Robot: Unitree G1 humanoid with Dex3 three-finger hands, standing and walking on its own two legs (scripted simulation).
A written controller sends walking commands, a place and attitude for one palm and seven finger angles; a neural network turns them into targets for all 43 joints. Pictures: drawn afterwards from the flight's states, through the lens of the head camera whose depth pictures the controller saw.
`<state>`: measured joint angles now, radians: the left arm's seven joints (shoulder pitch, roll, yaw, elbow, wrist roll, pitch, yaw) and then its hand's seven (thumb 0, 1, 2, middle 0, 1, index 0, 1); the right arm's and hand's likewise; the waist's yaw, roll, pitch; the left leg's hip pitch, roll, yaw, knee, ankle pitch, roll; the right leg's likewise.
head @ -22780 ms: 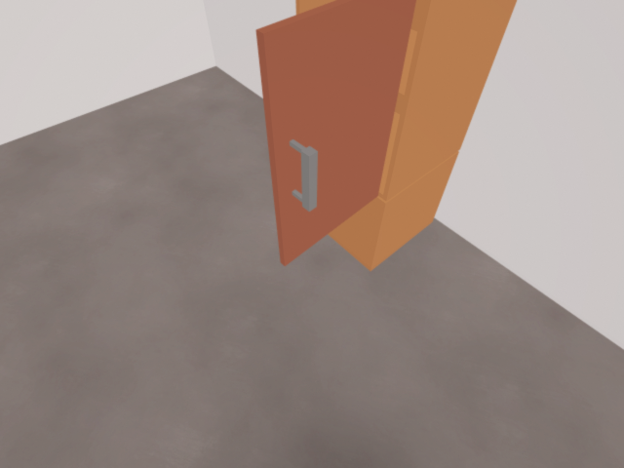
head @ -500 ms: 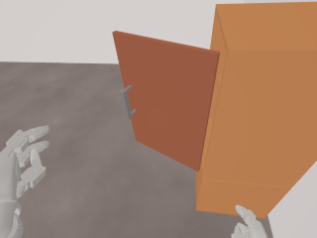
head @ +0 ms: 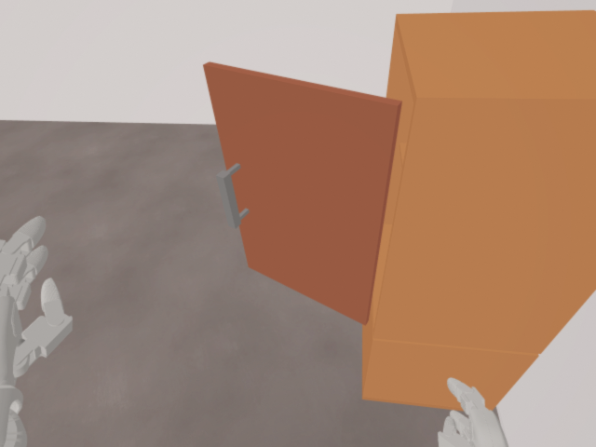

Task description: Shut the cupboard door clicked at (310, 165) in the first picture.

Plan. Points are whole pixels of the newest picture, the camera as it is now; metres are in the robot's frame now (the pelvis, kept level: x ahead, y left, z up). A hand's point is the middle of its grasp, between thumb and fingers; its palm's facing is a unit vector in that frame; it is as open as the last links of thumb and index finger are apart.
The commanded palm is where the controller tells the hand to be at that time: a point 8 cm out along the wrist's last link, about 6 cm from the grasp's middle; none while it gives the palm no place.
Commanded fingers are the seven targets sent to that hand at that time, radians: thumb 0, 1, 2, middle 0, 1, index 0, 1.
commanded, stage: step back with the hand held close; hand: left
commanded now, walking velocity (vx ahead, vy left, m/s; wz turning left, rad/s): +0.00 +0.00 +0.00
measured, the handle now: (235, 196) +0.64 +0.23 -0.04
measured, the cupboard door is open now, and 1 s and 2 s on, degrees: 65 65 65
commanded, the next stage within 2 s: stop stepping back and stand still in 1.36 s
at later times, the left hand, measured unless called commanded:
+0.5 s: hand (23, 326) +0.18 +0.30 +0.17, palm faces +0.39 -0.75 -0.54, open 7.4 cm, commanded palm +0.12 +0.33 +0.17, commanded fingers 0.00 0.90 0.90 -0.20 -0.30 -0.20 -0.30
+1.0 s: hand out of the picture +0.05 +0.30 +0.17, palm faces +0.51 -0.71 -0.48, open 7.5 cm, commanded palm -0.01 +0.33 +0.17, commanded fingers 0.00 0.90 0.90 -0.20 -0.30 -0.20 -0.30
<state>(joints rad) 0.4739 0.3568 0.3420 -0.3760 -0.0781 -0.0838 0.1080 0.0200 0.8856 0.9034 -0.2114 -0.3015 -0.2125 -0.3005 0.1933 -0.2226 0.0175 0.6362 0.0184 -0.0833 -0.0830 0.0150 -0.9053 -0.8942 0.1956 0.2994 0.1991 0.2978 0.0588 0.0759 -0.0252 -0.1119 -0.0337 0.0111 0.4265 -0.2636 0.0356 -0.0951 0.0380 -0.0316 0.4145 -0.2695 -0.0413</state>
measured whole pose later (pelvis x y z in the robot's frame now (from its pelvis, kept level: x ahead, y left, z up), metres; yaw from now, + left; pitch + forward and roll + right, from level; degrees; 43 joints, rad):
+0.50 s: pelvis -0.03 +0.04 -0.01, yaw -1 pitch +2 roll +0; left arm 0.56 0.46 0.45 -0.46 -0.08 -0.14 0.13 0.02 0.89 0.90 -0.21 -0.30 -0.21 -0.30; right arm 0.17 -0.24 -0.02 0.54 0.03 0.07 -0.09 0.01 -0.91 -0.89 0.20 0.30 0.20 0.30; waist 0.00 0.05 -0.02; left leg -0.30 -0.07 0.06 0.52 -0.25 0.08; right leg -0.30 0.00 0.01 0.54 -0.27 0.01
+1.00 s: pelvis -0.12 +0.02 -0.02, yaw +5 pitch +0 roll -2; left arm 0.55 0.42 0.46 -0.52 -0.04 -0.25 0.15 0.02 0.88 0.90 -0.21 -0.30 -0.21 -0.30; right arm 0.22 -0.24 -0.02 0.59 0.01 -0.03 -0.07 0.01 -0.90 -0.89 0.20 0.30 0.20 0.30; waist 0.00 0.01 0.01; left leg -0.49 -0.02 0.05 0.65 -0.28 0.04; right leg -0.39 0.04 0.02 0.61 -0.23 0.00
